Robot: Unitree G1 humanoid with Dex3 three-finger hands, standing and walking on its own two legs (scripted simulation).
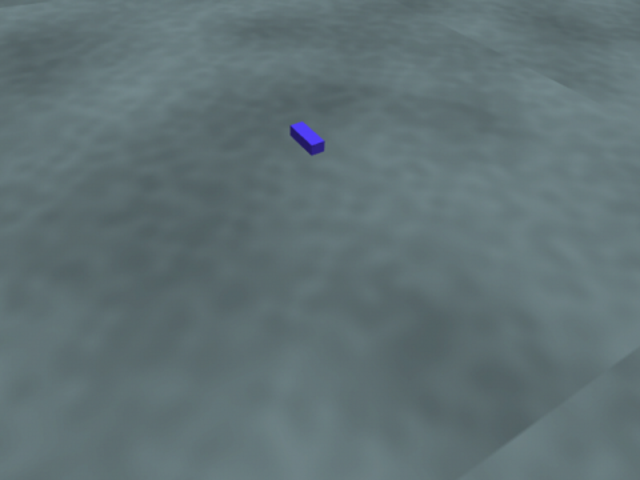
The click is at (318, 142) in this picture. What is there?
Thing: lying carton
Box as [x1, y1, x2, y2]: [290, 121, 324, 155]
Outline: 290,125 290,135 311,155 323,150 324,141 302,121
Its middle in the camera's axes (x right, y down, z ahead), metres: -0.06 -0.54 +2.16
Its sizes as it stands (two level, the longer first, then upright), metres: 0.223 0.080 0.064
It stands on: the floor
